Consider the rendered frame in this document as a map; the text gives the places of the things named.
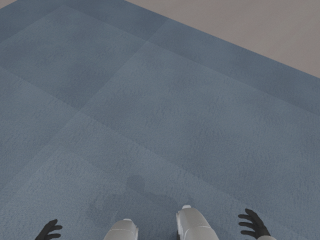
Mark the left robot hand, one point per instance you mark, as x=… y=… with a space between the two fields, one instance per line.
x=49 y=227

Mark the right robot hand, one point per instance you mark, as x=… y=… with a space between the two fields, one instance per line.
x=257 y=224

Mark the right robot thigh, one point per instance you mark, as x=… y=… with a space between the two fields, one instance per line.
x=193 y=226

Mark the robot right shin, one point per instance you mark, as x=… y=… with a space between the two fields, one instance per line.
x=185 y=206

